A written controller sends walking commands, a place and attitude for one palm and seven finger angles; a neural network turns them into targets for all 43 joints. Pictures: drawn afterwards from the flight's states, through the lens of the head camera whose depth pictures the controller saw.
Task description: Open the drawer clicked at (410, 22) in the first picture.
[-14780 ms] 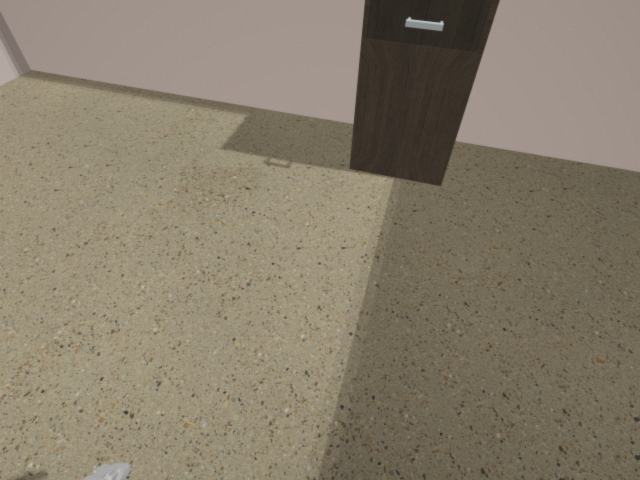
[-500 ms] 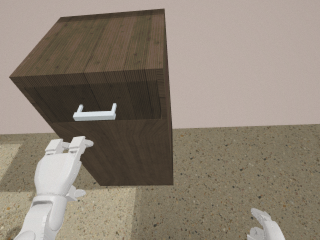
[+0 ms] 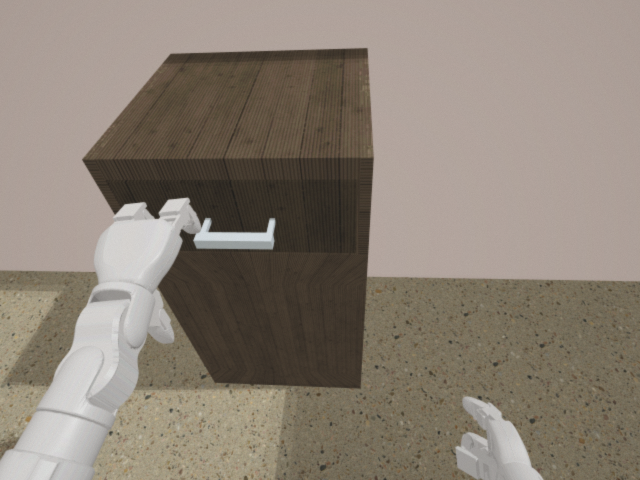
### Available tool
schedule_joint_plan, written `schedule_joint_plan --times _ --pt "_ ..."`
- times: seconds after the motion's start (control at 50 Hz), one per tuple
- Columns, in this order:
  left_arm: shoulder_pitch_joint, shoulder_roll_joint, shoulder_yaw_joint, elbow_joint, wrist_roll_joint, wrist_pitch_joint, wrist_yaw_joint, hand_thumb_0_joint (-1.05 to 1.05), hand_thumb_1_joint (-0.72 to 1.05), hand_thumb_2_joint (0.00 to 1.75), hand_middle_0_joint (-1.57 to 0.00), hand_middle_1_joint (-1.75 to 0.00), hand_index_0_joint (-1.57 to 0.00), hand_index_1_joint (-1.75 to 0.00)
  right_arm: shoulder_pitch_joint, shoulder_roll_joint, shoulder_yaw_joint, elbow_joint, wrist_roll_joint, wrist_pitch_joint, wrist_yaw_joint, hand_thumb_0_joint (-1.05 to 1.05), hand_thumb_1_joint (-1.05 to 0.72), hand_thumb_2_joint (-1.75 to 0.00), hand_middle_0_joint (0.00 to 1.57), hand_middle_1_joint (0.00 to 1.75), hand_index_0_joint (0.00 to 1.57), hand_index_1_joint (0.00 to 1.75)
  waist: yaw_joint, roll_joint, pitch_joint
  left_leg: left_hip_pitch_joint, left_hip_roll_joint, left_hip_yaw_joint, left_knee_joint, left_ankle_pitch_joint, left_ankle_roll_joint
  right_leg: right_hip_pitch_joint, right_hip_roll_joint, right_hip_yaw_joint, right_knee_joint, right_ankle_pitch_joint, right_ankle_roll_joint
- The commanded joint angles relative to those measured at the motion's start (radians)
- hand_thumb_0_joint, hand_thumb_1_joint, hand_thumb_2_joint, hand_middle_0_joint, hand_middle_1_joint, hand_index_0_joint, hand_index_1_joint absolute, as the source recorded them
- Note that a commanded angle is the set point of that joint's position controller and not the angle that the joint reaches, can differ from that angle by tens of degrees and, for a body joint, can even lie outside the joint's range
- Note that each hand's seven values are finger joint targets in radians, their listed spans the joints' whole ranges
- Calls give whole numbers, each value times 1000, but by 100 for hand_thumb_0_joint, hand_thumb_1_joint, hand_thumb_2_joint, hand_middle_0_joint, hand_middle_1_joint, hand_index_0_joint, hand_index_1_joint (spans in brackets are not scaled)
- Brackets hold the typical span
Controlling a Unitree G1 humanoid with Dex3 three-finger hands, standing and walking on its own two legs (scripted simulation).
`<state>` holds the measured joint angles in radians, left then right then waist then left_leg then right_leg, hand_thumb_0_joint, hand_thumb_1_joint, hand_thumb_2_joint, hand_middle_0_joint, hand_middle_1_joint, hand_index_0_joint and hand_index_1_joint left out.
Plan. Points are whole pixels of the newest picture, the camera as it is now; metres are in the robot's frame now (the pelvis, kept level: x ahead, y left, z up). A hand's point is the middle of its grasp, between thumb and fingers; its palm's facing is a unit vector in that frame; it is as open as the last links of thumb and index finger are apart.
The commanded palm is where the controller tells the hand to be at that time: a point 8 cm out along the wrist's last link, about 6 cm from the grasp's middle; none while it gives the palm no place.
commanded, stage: raise the hand with hooked fingers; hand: left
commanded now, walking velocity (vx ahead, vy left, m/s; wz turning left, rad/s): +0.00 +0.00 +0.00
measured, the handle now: (236, 232) +0.51 +0.23 -0.02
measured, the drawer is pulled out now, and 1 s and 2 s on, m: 0.00 0.00 0.00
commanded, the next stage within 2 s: move the hooked fingers above the handle in 0.36 s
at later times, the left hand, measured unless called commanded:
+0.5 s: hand (160, 287) +0.30 +0.24 +0.10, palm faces +0.10 -0.07 -0.99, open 13.9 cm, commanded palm +0.27 +0.24 +0.15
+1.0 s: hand (196, 267) +0.36 +0.23 +0.07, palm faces -0.02 -0.05 -1.00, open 13.8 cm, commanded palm +0.34 +0.24 +0.13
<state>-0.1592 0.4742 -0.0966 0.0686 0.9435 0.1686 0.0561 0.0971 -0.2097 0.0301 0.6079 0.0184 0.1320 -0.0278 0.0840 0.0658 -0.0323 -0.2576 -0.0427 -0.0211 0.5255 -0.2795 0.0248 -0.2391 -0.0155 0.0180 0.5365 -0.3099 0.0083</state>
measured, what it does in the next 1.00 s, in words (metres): stands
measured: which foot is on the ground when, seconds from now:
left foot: down 0.00-1.00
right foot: down 0.00-1.00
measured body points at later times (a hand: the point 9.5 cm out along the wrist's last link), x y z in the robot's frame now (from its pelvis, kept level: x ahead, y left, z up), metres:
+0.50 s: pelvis -0.01 -0.01 +0.00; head +0.00 -0.04 +0.45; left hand +0.29 +0.24 +0.16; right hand +0.17 -0.23 -0.11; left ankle +0.00 +0.10 -0.73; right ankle -0.02 -0.13 -0.73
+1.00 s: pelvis +0.00 -0.03 +0.00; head +0.03 -0.06 +0.45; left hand +0.35 +0.23 +0.13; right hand +0.15 -0.28 -0.13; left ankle +0.00 +0.10 -0.73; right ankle -0.02 -0.13 -0.73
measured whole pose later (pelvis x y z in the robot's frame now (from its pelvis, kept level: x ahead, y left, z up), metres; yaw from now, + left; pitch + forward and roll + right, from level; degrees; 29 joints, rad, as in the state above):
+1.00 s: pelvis +0.00 -0.03 +0.00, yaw +0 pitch +5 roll +1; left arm -0.33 0.50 -0.05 0.39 0.94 -0.02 0.07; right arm 0.20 -0.28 -0.03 0.66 0.03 0.10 -0.06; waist 0.05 0.06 -0.05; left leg -0.36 -0.01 -0.04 0.55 -0.28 -0.01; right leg -0.35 0.02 0.00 0.58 -0.32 -0.03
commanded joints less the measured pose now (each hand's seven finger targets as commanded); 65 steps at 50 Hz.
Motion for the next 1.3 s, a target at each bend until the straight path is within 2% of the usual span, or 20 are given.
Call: schedule_joint_plan --times 0.0,0.1,0.2,0.24,0.3,0.34,0.42,0.46,0.5,0.54,0.62,0.68,0.8,0.86,0.92,1.0,1.1,1.12,1.2,1.28 --pt "-219 156 102 -133 -7 -26 -23 0 -50 30 -30 -120 -30 -120 -94 -132 -54 -142 -4 -38 -4 0 -90 -90 20 30 20 30 -17 -27 -182 106 28 1 -94 346 -14 49 43 -54 -68 226 -53" --pt "-198 181 132 -220 -14 -97 -41 0 -50 30 -30 -120 -30 -120 -81 -138 -58 -158 -14 -45 9 0 -90 -90 20 30 20 30 -5 -29 -197 111 31 -8 -103 349 -11 60 45 -56 -79 213 -52" --pt "-258 247 210 -301 2 -173 44 0 -50 30 -30 -120 -30 -120 -72 -134 -64 -141 -20 -64 7 0 -90 -90 20 30 20 30 6 32 -236 123 25 -24 -101 342 -18 47 50 -53 -73 190 -58" --pt "-256 235 212 -285 1 -182 81 0 -50 30 -30 -120 -30 -120 -64 -130 -70 -127 -17 -73 7 0 -90 -90 20 30 20 30 7 47 -235 124 22 -25 -103 317 -21 36 51 -55 -72 178 -60" --pt "-246 229 215 -245 0 -160 116 0 -50 30 -30 -120 -30 -120 -64 -135 -78 -114 -11 -75 8 0 -90 -90 20 30 20 30 7 35 -248 117 18 -14 -100 323 -22 39 52 -53 -74 186 -58" --pt "-239 188 171 -208 -2 -129 115 0 -50 30 -30 -120 -30 -120 -65 -135 -80 -103 -4 -72 11 0 -90 -90 20 30 20 30 -5 23 -221 103 18 -3 -104 294 -22 26 49 -54 -78 177 -56" --pt "-212 137 93 -156 -9 -72 69 0 -50 30 -30 -120 -30 -120 -84 -142 -75 -116 5 -65 7 0 -90 -90 20 30 20 30 -16 -35 -188 81 13 11 -118 229 -11 33 43 -48 -98 145 -48" --pt "-229 166 102 -144 -10 -64 44 0 -50 30 -30 -120 -30 -120 -87 -148 -71 -118 3 -62 -2 0 -90 -90 20 30 20 30 -19 -64 -182 73 10 18 -119 209 -3 43 42 -43 -108 143 -45" --pt "-286 182 107 -129 -2 -75 26 0 -50 30 -30 -120 -30 -120 -88 -151 -66 -121 0 -64 -10 0 -90 -90 20 30 20 30 -26 -95 -173 66 5 27 -114 184 3 37 42 -36 -120 128 -40" --pt "-331 243 154 -98 7 -105 26 0 -50 30 -30 -120 -30 -120 -77 -149 -63 -108 -3 -68 -21 0 -90 -90 20 30 20 30 -24 -82 -171 61 2 28 -109 176 7 37 40 -32 -119 125 -42" --pt "-389 279 202 -53 10 -171 49 0 -50 30 -30 -120 -30 -120 -66 -137 -63 -100 -5 -80 -37 0 -90 -90 20 30 20 30 -15 -52 -206 50 -10 36 -84 195 10 51 34 -18 -108 165 -39" --pt "-430 274 204 31 11 -194 70 0 -50 30 -30 -120 -30 -120 -50 -134 -68 -85 1 -86 -43 0 -90 -90 20 30 20 30 -23 -32 -181 28 -13 43 -69 189 9 20 35 -17 -101 171 -39" --pt "-477 229 146 98 16 -190 74 0 -50 30 -30 -120 -30 -120 -13 -148 -88 -87 1 -88 -37 0 -90 -90 20 30 20 30 -40 -32 -267 15 -18 54 -28 234 11 29 32 -12 -66 250 -35" --pt "-451 272 180 116 10 -194 62 0 -50 30 -30 -120 -30 -120 -4 -157 -93 -87 -1 -79 -39 0 -90 -90 20 30 20 30 -33 -73 -298 -12 -19 60 -7 267 18 60 25 2 -45 341 -28" --pt "-484 221 133 147 2 -203 50 0 -50 30 -30 -120 -30 -120 14 -159 -96 -86 4 -74 -37 0 -90 -90 20 30 20 30 -53 -101 -255 -30 -16 56 -1 248 20 11 27 -10 -37 319 -27" --pt "-566 336 225 173 21 -234 75 0 -50 30 -30 -120 -30 -120 46 -169 -104 -71 -1 -67 -46 0 -90 -90 20 30 20 30 -44 -93 -312 -47 -19 54 20 271 22 30 27 -2 -12 347 -29" --pt "-581 332 252 193 33 -256 129 0 -50 30 -30 -120 -30 -120 84 -160 -122 -58 -2 -66 -38 0 -90 -90 20 30 20 30 -41 -28 -384 -32 -14 49 49 358 17 18 38 -12 31 404 -41" --pt "-586 291 214 197 32 -251 135 0 -50 30 -30 -120 -30 -120 87 -157 -122 -59 1 -67 -35 0 -90 -90 20 30 20 30 -50 -18 -382 -25 -12 52 54 359 18 0 38 -12 32 410 -39" --pt "-563 277 203 279 40 -203 143 0 -50 30 -30 -120 -30 -120 109 -170 -127 -52 3 -57 -23 0 -90 -90 20 30 20 30 -57 -59 -377 -42 -3 51 62 401 15 -12 47 -26 44 428 -43" --pt "-639 234 125 342 46 -166 112 0 -50 30 -30 -120 -30 -120 123 -181 -125 -51 10 -47 -23 0 -90 -90 20 30 20 30 -90 -77 -338 -44 5 51 61 351 17 -70 48 -34 36 370 -40"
